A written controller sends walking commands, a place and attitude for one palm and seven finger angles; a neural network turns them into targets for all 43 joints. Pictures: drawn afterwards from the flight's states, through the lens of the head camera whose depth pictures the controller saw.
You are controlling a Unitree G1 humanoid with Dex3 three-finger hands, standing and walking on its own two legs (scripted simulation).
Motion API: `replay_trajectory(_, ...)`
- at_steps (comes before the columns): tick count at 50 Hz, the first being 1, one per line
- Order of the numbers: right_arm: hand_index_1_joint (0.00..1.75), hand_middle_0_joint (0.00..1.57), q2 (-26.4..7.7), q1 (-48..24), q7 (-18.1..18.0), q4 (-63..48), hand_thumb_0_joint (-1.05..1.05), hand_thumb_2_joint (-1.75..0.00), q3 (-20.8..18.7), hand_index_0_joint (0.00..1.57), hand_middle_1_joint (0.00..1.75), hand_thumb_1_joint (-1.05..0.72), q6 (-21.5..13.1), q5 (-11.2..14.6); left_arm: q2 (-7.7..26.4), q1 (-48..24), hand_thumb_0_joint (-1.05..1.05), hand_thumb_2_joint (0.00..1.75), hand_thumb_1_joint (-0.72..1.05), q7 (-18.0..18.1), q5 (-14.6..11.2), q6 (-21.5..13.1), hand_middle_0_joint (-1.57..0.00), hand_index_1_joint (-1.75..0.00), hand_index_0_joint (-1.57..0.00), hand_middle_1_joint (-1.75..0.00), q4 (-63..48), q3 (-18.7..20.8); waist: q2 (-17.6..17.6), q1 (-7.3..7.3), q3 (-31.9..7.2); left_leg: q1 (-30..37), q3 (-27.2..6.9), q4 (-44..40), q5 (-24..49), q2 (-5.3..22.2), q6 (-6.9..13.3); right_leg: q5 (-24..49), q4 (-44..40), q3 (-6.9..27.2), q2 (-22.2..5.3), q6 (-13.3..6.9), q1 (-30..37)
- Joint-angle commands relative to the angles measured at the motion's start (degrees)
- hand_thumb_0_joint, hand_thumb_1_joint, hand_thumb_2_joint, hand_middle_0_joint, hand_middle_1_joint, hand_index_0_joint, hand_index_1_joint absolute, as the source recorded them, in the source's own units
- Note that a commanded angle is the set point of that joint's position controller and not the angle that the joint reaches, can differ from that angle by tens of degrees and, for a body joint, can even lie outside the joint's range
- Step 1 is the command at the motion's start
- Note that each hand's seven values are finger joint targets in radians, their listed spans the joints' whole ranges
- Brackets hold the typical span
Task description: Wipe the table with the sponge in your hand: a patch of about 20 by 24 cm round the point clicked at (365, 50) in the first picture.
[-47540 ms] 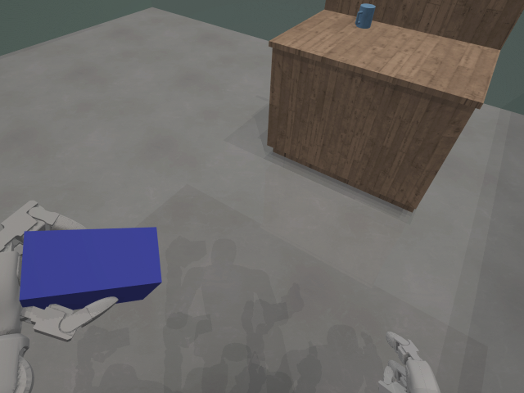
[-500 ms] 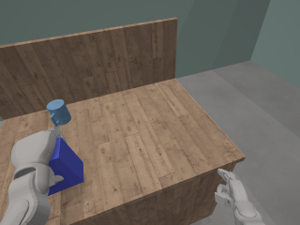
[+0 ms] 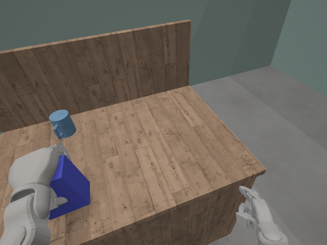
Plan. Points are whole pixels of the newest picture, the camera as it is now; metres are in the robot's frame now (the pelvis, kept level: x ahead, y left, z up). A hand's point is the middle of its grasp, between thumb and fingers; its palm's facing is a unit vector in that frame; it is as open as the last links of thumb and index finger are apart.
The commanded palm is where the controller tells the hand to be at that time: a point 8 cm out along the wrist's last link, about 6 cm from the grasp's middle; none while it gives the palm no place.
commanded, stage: bring the sponge back beside the body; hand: left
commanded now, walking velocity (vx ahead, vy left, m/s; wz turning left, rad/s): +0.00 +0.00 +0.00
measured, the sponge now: (62, 192) +0.19 +0.30 +0.05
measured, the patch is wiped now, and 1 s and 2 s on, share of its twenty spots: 1.00 1.00 1.00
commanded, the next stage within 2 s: step back with the hand held close in 1.22 s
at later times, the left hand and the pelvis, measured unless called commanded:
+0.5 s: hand (55, 178) +0.19 +0.29 +0.11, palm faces +0.13 -0.20 -0.97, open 10.3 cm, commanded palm +0.16 +0.29 +0.18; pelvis +0.00 +0.01 +0.00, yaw +0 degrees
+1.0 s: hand (56, 179) +0.19 +0.28 +0.11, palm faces +0.15 -0.19 -0.97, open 10.3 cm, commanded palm +0.15 +0.28 +0.18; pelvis +0.00 +0.00 +0.00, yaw +0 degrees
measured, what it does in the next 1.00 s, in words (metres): stands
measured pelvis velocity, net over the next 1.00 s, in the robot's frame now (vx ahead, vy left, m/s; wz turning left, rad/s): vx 0.00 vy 0.00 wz -0.01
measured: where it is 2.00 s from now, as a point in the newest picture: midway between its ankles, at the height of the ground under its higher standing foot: outside the picture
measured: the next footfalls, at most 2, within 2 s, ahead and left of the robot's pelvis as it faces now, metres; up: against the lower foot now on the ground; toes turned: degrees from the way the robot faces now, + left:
none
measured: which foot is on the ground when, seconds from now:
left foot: down 0.00-1.00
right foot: down 0.00-1.00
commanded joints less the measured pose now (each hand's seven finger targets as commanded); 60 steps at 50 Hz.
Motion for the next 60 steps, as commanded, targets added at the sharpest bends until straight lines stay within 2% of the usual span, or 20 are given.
replay_trajectory(1,0.3,0.2,-4.65,-14.84,-0.66,-11.03,0.0,-0.9,-1.78,0.2,0.3,-0.9,-3.61,-0.22,11.16,-10.44,0.0,1.3,0.1,2.59,2.42,-1.19,-1.2,-1.6,-1.2,-1.6,-11.9,6.75,-2.51,-0.49,-6.67,-3.7,-3.59,-3.8,12.8,-0.5,2.1,4.01,-3.69,5.48,-1.13,-2.55,5.43)
replay_trajectory(8,0.3,0.2,-4.55,-15.93,-1.08,-10.81,0.0,-0.9,-1.71,0.2,0.3,-0.9,-3.71,-0.1,14.05,-14.81,0.0,1.3,0.1,4.07,3.24,-1.62,-1.2,-1.6,-1.2,-1.6,-13.06,9.17,-1.22,-0.19,-6.37,-4.11,-3.93,-5.18,9.63,-0.21,1.85,-0.6,-4.17,7.12,-0.56,-3.04,5.22)
replay_trajectory(11,0.3,0.2,-4.34,-15.61,-0.71,-10.99,0.0,-0.9,-1.48,0.2,0.3,-0.9,-3.32,-0.25,10.24,-12.61,0.0,1.3,0.1,3.61,2.93,-0.64,-1.2,-1.6,-1.2,-1.6,-11.28,6.22,-0.58,-0.03,-6.47,-4.07,-3.5,-5.2,11.63,-0.36,1.77,2.0,-4.16,5.39,-0.8,-2.91,5.97)
replay_trajectory(13,0.3,0.2,-4.38,-16.65,-0.76,-11.23,0.0,-0.9,-1.58,0.2,0.3,-0.9,-3.52,0.02,11.94,-14.1,0.0,1.3,0.1,3.83,2.42,-0.69,-1.2,-1.6,-1.2,-1.6,-13.84,7.6,0.88,-0.1,-6.93,-3.89,-3.82,-5.71,10.47,-0.02,1.72,0.96,-3.83,6.4,-0.54,-3.07,6.1)
replay_trajectory(17,0.3,0.2,-4.3,-15.69,-0.54,-11.33,0.0,-0.9,-1.51,0.2,0.3,-0.9,-2.96,-0.05,9.74,-11.87,0.0,1.3,0.1,3.09,2.02,0.16,-1.2,-1.6,-1.2,-1.6,-12.82,5.78,-2.05,-0.35,-6.52,-4.39,-3.63,-5.63,11.12,-0.04,1.75,1.74,-4.01,5.24,-0.91,-2.6,5.98)
replay_trajectory(23,0.3,0.2,-4.5,-16.31,-0.61,-11.65,0.0,-0.9,-1.53,0.2,0.3,-0.9,-3.14,-0.13,12.0,-13.17,0.0,1.3,0.1,3.54,2.25,-0.21,-1.2,-1.6,-1.2,-1.6,-15.99,7.77,0.34,-0.01,-7.15,-4.43,-4.05,-5.98,10.18,0.24,1.94,0.99,-3.42,6.1,-0.29,-3.04,6.72)
replay_trajectory(26,0.3,0.2,-4.41,-15.1,-0.51,-11.72,0.0,-0.9,-1.45,0.2,0.3,-0.9,-2.99,-0.3,9.97,-11.08,0.0,1.3,0.1,3.53,2.34,-0.06,-1.2,-1.6,-1.2,-1.6,-14.32,6.27,-0.51,0.05,-6.89,-4.43,-3.72,-5.64,11.49,-0.04,1.94,2.12,-3.71,5.07,-0.58,-2.97,6.82)
replay_trajectory(28,0.3,0.2,-4.57,-16.07,-0.51,-11.67,0.0,-0.9,-1.63,0.2,0.3,-0.9,-3.21,-0.23,12.87,-12.27,0.0,1.3,0.1,4.13,2.44,-0.5,-1.2,-1.6,-1.2,-1.6,-16.83,8.76,-0.03,0.24,-8.0,-3.96,-4.16,-5.54,11.43,0.12,1.9,2.17,-3.31,6.66,-0.28,-3.22,7.39)
replay_trajectory(29,0.3,0.2,-4.13,-15.43,-0.44,-12.34,0.0,-0.9,-1.47,0.2,0.3,-0.9,-3.23,-0.3,10.04,-11.12,0.0,1.3,0.1,3.94,2.39,-0.12,-1.2,-1.6,-1.2,-1.6,-15.72,6.58,-0.74,0.29,-7.58,-4.24,-3.76,-5.18,12.29,-0.16,2.16,2.79,-3.32,5.21,-0.4,-3.15,7.36)
replay_trajectory(33,0.3,0.2,-4.58,-16.18,-0.3,-11.46,0.0,-0.9,-1.75,0.2,0.3,-0.9,-3.01,0.06,11.46,-11.12,0.0,1.3,0.1,3.92,1.8,-0.06,-1.2,-1.6,-1.2,-1.6,-16.26,7.75,-1.18,-0.27,-6.88,-3.58,-4.0,-4.97,12.09,0.13,1.84,2.87,-3.88,7.19,-0.36,-3.15,6.18)
replay_trajectory(34,0.3,0.2,-4.24,-15.38,-0.31,-12.19,0.0,-0.9,-1.52,0.2,0.3,-0.9,-3.03,-0.1,9.02,-9.84,0.0,1.3,0.1,3.69,1.6,0.41,-1.2,-1.6,-1.2,-1.6,-14.92,5.88,-1.42,0.0,-7.02,-4.06,-3.53,-4.78,12.47,-0.24,2.12,3.32,-3.7,5.66,-0.56,-3.02,6.76)
replay_trajectory(38,0.3,0.2,-4.55,-16.29,-0.33,-11.59,0.0,-0.9,-1.71,0.2,0.3,-0.9,-2.91,0.05,11.23,-10.5,0.0,1.3,0.1,3.66,1.43,0.27,-1.2,-1.6,-1.2,-1.6,-16.32,7.43,-1.81,-0.38,-6.7,-3.66,-3.76,-4.65,11.71,-0.04,1.94,2.68,-3.97,7.38,-0.49,-2.95,5.91)
replay_trajectory(41,0.3,0.2,-4.45,-15.1,-0.15,-11.67,0.0,-0.9,-1.67,0.2,0.3,-0.9,-2.76,-0.29,9.6,-8.32,0.0,1.3,0.1,3.45,1.71,0.37,-1.2,-1.6,-1.2,-1.6,-15.51,6.29,-2.22,-0.11,-7.81,-3.36,-3.46,-4.02,14.26,-0.41,2.12,6.1,-3.47,6.18,-0.75,-2.91,7.02)
replay_trajectory(43,0.3,0.2,-4.6,-16.06,-0.21,-11.7,0.0,-0.9,-1.77,0.2,0.3,-0.9,-2.96,-0.29,12.86,-9.93,0.0,1.3,0.1,4.09,1.9,-0.11,-1.2,-1.6,-1.2,-1.6,-18.73,8.94,-0.62,0.11,-9.34,-3.05,-3.77,-4.17,14.18,-0.23,1.94,6.58,-2.87,7.65,-0.57,-3.15,8.16)
replay_trajectory(44,0.3,0.2,-4.07,-15.26,-0.16,-12.51,0.0,-0.9,-1.49,0.2,0.3,-0.9,-2.95,-0.34,10.04,-9.01,0.0,1.3,0.1,3.95,2.0,0.32,-1.2,-1.6,-1.2,-1.6,-17.31,6.63,-0.77,0.22,-9.02,-3.55,-3.41,-4.01,14.42,-0.53,2.21,6.28,-2.89,6.03,-0.71,-3.06,8.23)
replay_trajectory(45,0.3,0.2,-4.05,-15.02,-0.03,-11.61,0.0,-0.9,-1.61,0.2,0.3,-0.9,-2.87,-0.18,10.89,-8.61,0.0,1.3,0.1,4.04,2.27,0.27,-1.2,-1.6,-1.2,-1.6,-16.35,7.58,-2.88,-0.05,-8.28,-3.39,-3.66,-3.84,15.05,-0.42,1.87,6.85,-3.19,6.86,-0.81,-2.94,7.25)
replay_trajectory(48,0.3,0.2,-4.53,-16.26,-0.35,-11.54,0.0,-0.9,-1.7,0.2,0.3,-0.9,-2.53,0.01,11.98,-10.66,0.0,1.3,0.1,4.26,1.84,0.25,-1.2,-1.6,-1.2,-1.6,-16.92,8.13,-1.07,-0.35,-5.7,-3.6,-3.73,-4.67,11.79,-0.02,1.88,2.37,-4.21,7.65,-0.48,-3.05,5.43)
replay_trajectory(51,0.3,0.2,-4.47,-15.23,-0.38,-11.7,0.0,-0.9,-1.52,0.2,0.3,-0.9,-2.31,-0.06,9.29,-8.71,0.0,1.3,0.1,3.71,1.41,0.94,-1.2,-1.6,-1.2,-1.6,-13.55,6.09,-3.16,-0.4,-5.35,-4.01,-3.44,-4.34,12.12,-0.31,1.98,3.02,-4.41,6.37,-0.81,-2.66,5.39)
replay_trajectory(53,0.3,0.2,-4.62,-16.36,-0.5,-11.69,0.0,-0.9,-1.71,0.2,0.3,-0.9,-2.53,0.18,11.39,-10.85,0.0,1.3,0.1,3.9,1.27,0.55,-1.2,-1.6,-1.2,-1.6,-16.1,7.49,-1.88,-0.61,-5.71,-3.66,-3.56,-4.42,10.74,-0.15,1.92,1.2,-4.49,7.96,-0.62,-2.84,4.93)
replay_trajectory(60,0.3,0.2,-3.96,-15.32,-0.42,-12.04,0.0,-0.9,-1.53,0.2,0.3,-0.9,-3.21,-0.1,10.63,-9.1,0.0,1.3,0.1,3.81,1.92,0.06,-1.2,-1.6,-1.2,-1.6,-16.17,6.93,-1.55,-0.11,-7.48,-3.8,-3.55,-4.11,11.78,-0.62,2.03,1.97,-4.0,7.2,-0.88,-2.73,6.1)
